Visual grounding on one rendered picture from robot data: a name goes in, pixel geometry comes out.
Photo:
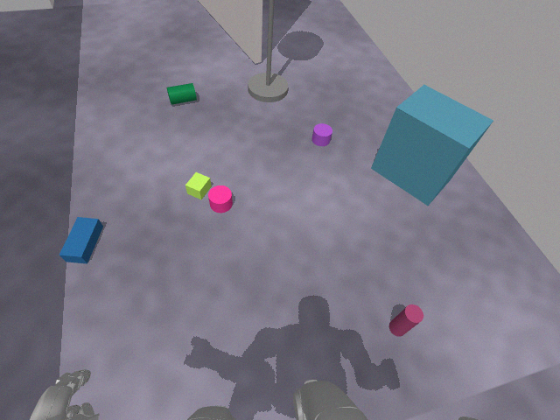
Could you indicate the floor lamp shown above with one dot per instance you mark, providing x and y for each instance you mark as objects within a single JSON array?
[{"x": 268, "y": 87}]

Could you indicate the left robot hand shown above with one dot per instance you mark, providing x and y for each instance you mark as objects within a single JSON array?
[{"x": 54, "y": 403}]

